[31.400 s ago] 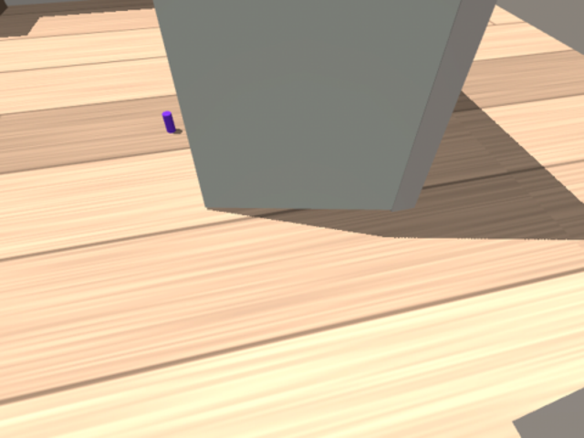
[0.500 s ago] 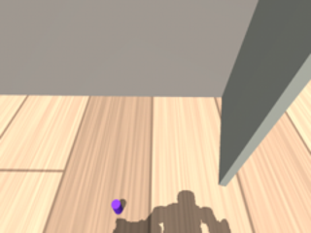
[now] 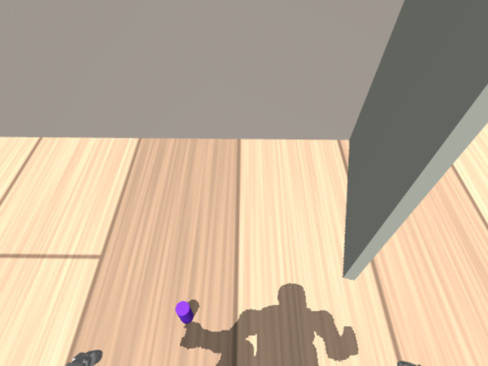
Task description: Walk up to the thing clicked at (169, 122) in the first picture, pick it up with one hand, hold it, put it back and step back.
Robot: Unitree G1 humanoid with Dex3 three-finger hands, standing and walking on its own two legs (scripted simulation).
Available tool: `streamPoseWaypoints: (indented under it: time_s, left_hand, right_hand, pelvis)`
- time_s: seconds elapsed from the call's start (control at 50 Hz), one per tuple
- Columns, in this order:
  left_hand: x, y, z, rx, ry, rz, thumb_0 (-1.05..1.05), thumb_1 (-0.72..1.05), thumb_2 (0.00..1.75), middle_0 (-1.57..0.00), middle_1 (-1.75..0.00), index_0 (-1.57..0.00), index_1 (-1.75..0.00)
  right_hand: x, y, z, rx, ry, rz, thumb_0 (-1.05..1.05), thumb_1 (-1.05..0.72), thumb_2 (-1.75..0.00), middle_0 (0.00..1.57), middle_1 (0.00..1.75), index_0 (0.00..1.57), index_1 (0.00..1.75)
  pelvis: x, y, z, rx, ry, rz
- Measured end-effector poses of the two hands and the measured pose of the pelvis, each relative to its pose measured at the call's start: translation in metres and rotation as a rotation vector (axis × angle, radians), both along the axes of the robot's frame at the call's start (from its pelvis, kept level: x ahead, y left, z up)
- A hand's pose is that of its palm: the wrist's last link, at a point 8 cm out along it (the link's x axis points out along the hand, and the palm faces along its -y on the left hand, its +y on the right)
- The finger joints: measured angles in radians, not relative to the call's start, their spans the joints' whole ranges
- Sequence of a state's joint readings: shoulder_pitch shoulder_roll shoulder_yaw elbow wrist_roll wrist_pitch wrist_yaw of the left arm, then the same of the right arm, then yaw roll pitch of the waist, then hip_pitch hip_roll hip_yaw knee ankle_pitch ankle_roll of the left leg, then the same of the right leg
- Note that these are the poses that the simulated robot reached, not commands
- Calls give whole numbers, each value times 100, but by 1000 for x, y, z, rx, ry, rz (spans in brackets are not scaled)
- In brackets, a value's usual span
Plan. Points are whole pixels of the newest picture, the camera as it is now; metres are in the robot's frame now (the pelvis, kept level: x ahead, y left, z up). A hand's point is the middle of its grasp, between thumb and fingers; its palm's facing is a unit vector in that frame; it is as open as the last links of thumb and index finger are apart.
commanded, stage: rise first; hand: left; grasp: from above
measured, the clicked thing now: (184, 312) +0.38 +0.23 -0.72
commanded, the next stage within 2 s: none
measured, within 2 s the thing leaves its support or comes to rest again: neither
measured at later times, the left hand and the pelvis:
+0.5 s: hand out of the picture +0.14 +0.26 -0.23, palm faces -0.12 -0.89 -0.43, open 13.8 cm; pelvis -0.01 +0.00 -0.07, yaw -2 degrees
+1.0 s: hand out of the picture +0.15 +0.28 -0.33, palm faces -0.37 -0.70 -0.61, open 14.0 cm; pelvis -0.04 +0.00 -0.19, yaw -2 degrees
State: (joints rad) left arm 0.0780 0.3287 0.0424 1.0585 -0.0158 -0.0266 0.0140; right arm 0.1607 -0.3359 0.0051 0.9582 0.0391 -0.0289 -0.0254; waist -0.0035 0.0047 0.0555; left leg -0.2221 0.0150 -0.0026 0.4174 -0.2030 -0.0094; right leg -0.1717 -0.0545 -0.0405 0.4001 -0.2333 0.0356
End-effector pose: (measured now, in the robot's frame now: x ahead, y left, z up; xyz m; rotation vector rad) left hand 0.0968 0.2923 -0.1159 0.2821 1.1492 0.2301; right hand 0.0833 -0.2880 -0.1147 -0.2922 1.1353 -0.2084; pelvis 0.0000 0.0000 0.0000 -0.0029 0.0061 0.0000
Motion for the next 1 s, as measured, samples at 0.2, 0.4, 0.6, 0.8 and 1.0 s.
streamPoseWaypoints:
  time_s: [0.2, 0.4, 0.6, 0.8, 1.0]
  left_hand:
    - [63, 0, -17, 19, -51, -112, 0, 29, 93, -13, -81, -14, -80]
    - [44, 5, -51, 79, 24, -139, 0, -32, 96, -9, -102, -9, -101]
    - [34, 8, -78, 127, -6, -212, 0, -49, 98, -7, -107, -7, -107]
    - [33, 10, -101, 174, -6, -283, 0, -51, 95, -8, -108, -8, -107]
    - [62, 20, -170, 317, -39, -502, 0, -49, 93, -7, -109, -7, -107]
  right_hand:
    - [-10, 25, -14, 52, -67, -42, 0, -94, -91, 20, 30, 20, 30]
    - [6, 28, -36, 47, -153, -17, 1, -92, -91, 20, 30, 20, 30]
    - [46, 36, -60, 24, -253, 49, 1, -90, -91, 20, 30, 20, 30]
    - [71, 47, -85, 42, -331, 105, 1, -90, -91, 20, 30, 20, 30]
    - [71, 38, -156, 36, -332, 158, 1, -88, -90, 20, 30, 20, 30]
  pelvis:
    - [-11, -2, -21, -7, 121, -23]
    - [-11, 3, -53, -15, 215, -28]
    - [-15, 5, -88, -27, 291, -23]
    - [-18, 6, -120, -35, 367, -21]
    - [-39, 2, -188, -33, 482, -20]
